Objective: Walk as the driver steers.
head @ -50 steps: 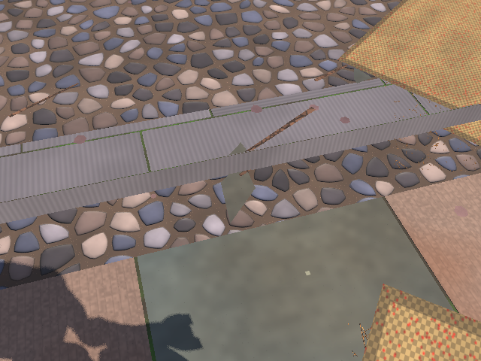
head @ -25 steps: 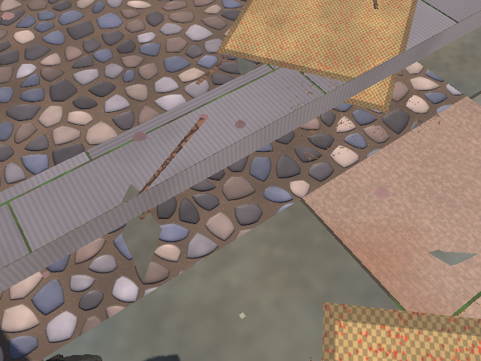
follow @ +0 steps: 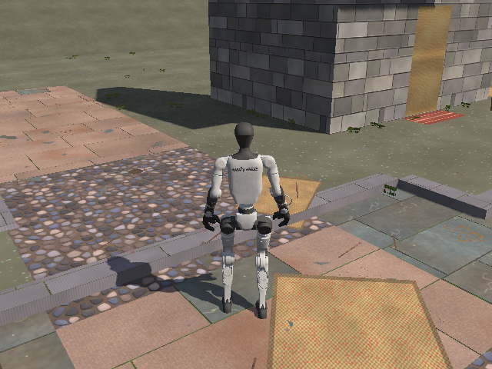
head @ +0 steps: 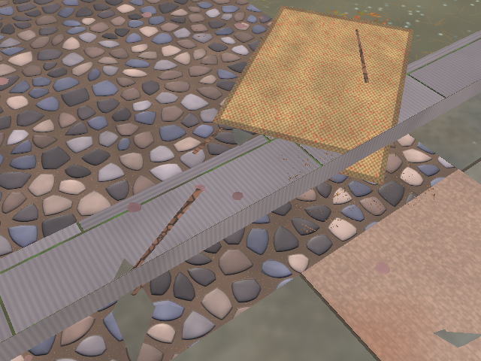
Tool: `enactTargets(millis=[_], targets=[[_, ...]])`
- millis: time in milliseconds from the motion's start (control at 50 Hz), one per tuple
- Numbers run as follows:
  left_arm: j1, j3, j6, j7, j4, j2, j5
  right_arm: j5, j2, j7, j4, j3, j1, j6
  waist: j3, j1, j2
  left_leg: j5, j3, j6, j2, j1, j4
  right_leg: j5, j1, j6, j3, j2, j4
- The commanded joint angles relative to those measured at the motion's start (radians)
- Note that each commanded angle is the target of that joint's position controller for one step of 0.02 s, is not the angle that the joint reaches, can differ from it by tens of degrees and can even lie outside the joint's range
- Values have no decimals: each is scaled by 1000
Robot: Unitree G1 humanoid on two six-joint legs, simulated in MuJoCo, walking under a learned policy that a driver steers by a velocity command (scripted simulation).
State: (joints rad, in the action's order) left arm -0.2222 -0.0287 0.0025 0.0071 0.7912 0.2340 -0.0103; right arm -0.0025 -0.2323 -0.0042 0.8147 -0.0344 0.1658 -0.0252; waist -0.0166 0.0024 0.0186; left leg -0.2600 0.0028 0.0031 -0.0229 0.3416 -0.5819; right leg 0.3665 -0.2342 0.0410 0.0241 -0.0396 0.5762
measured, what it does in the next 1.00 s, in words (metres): walks ahead: left foot, then right foot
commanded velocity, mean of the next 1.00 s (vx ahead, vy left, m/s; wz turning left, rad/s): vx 0.33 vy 0.00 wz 0.10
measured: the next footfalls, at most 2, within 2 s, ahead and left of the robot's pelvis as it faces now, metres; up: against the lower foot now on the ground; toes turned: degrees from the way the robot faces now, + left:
left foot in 0.48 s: +0.34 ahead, +0.15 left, +0.00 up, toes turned +2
right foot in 0.96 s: +0.47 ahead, -0.03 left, +0.00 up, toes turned +9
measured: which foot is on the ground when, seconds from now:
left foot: down 0.00-0.16, up 0.18-0.46, down 0.48-0.96, up 0.98-1.00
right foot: down 0.00-0.48, up 0.50-0.94, down 0.96-1.00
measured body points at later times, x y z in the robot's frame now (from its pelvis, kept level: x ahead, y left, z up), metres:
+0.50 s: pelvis +0.18 +0.05 -0.02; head +0.21 +0.05 +0.43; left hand +0.12 +0.32 -0.15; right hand +0.43 -0.18 -0.08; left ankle +0.30 +0.15 -0.73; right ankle -0.03 -0.11 -0.72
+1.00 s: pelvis +0.35 +0.05 +0.00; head +0.38 +0.04 +0.45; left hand +0.47 +0.31 -0.10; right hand +0.41 -0.22 -0.14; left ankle +0.30 +0.15 -0.72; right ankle +0.43 -0.03 -0.73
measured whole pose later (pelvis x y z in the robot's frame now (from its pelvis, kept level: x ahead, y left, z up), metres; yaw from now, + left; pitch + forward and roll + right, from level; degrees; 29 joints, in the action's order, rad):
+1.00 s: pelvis +0.35 +0.05 +0.00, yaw +9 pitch +0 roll +1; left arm -0.13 -0.02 -0.05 0.03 0.78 0.22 -0.03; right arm 0.00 -0.27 0.00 0.88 -0.06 0.34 0.00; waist 0.06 -0.06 -0.02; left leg -0.41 -0.08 -0.05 0.10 0.24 -0.64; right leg 0.16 -0.34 0.03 -0.02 -0.02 0.51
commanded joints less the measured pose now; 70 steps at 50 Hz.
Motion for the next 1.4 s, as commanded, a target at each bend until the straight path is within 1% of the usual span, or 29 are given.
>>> enactTargets(millis=[20,80,120,160,180,200,260,300,340,420,460,480,500,520,540,560,620,720,880,940,960,980,1000,1020,1060,1180,1200,1280,1400], targets=[[-11,-31,-34,-1,-59,86,15,12,-155,-8,-41,-39,34,-23,58,-8,-157,-373,-249,-146,-158,-75,220,148,-180,56,-3,21,-14],[-45,-37,-73,-11,-44,76,18,19,-166,-8,-55,-43,20,-38,29,15,-169,-238,-331,-184,-215,-91,221,61,-137,78,-11,36,-7],[-120,-48,-86,-15,-6,98,21,28,-137,-1,-93,-35,-65,-45,12,51,-70,-29,-176,-132,-120,-26,92,30,-16,106,66,75,-128],[-216,-80,-84,-15,25,200,32,21,-108,7,-137,-27,-134,-74,38,72,162,81,58,-40,38,269,-203,-174,242,183,357,243,-250],[-265,-79,-86,-17,28,191,26,17,-117,10,-152,-27,-179,-85,63,110,201,-203,31,-34,34,445,-320,-352,346,245,482,346,-282],[-301,-70,-89,-17,38,171,15,28,-121,17,-165,-30,-197,-89,83,110,151,-342,-6,-43,1,598,-450,-462,438,278,521,402,-265],[-314,-58,-77,-7,46,143,21,36,-82,42,-181,-16,-228,-86,80,98,55,-209,-16,-59,-70,754,-499,-509,529,218,380,374,-288],[-241,-44,-59,1,32,120,24,31,-51,66,-192,-1,-240,-86,95,69,66,-44,22,-38,-66,580,-329,-485,363,167,244,292,-355],[-189,-48,-59,9,16,148,25,21,-20,82,-196,12,-247,-84,83,57,92,157,72,-20,-14,288,-146,-449,158,130,113,208,-405],[-199,-70,-81,5,32,213,36,29,-125,57,-197,-24,-195,-65,68,7,122,218,52,-52,25,81,-7,-574,178,99,93,256,-377],[-202,-70,-75,7,43,205,31,23,-177,37,-150,-55,-34,-56,-30,-80,108,191,77,-100,62,-126,18,-829,189,58,40,228,-156],[-236,-65,-77,-4,63,192,-34,-85,-167,26,-69,-47,154,-32,-89,-123,105,89,91,-112,49,-334,15,-724,99,29,-32,150,81],[-317,-40,-76,-10,35,80,-23,-111,-270,16,-63,-70,279,-32,-220,-123,-118,-33,-258,-167,-229,-585,45,-298,-154,-2,-57,67,445],[-384,-36,-78,-15,31,57,-8,-70,-341,20,-54,-83,316,-22,-350,-106,-333,-120,-736,-256,-397,-626,287,200,-304,-2,50,-64,668],[-287,-50,-71,-14,28,117,-21,-33,-287,22,-59,-75,192,-15,-187,-63,-204,-288,-688,-231,-342,-481,344,116,-373,20,108,17,728],[-219,-50,-71,-21,18,135,-22,-21,-205,23,-70,-55,91,-15,-36,-29,-128,-293,-534,-206,-303,-310,355,11,-374,29,64,69,679],[-219,-36,-52,-31,39,101,-39,-19,-130,26,-48,-32,35,-34,9,37,-127,-16,-286,-181,-192,-97,407,-68,-215,18,31,128,547],[-120,-20,-41,-20,17,67,-38,-11,-149,29,14,-34,127,-53,47,36,-94,497,-169,-242,-172,-65,388,-95,-205,-34,-25,114,348],[46,-12,-37,8,-32,79,-9,-13,-185,14,34,-54,205,-7,8,-22,-115,597,-224,-217,-149,-158,228,-152,-144,-57,-22,30,94],[-24,-19,-56,25,-22,94,-9,-1,-190,0,17,-62,155,10,8,25,-103,482,-287,-160,-114,-147,105,-220,-2,-33,-7,25,-151],[-65,-32,-68,35,-20,141,-22,9,-153,-3,-1,-54,151,8,-31,31,-40,363,-273,-112,-64,-84,11,-301,122,-6,83,135,-220],[-97,-43,-71,46,-37,214,-33,10,-71,-6,-32,-32,173,3,-93,17,140,34,-158,-67,31,11,-200,-601,240,46,278,386,-242],[-69,-59,-45,39,-26,256,-3,6,-98,-14,-29,-46,240,23,-116,-5,284,-408,-18,-51,157,150,-342,-758,255,181,416,485,-241],[-63,-44,-34,35,-41,180,4,-22,-161,-17,2,-61,245,40,-90,-7,126,-387,-52,-46,92,170,-475,-683,230,200,366,452,-246],[34,-20,-24,38,-62,108,-4,-24,-142,-4,7,-68,201,60,-15,-38,62,-261,-60,-16,49,156,-525,-552,121,154,198,348,-281],[24,-31,-24,40,-49,136,-16,-17,-119,32,-36,-61,111,99,-16,-19,108,-145,-16,40,32,152,-475,-568,113,169,19,314,-285],[113,-52,-30,50,-86,186,-5,59,-126,1,-94,-67,11,95,-2,-3,128,-140,-40,67,-12,219,-435,-447,133,182,36,339,-322],[98,-68,-20,61,-68,214,-1,21,-118,-14,-141,-57,-41,87,-30,23,92,-132,-8,84,-48,162,-307,-359,143,204,16,374,-337],[128,-86,-13,35,-54,253,18,24,-138,22,-169,-66,-42,95,-56,-1,100,-73,74,12,-29,9,-83,-431,132,154,-85,388,-249]])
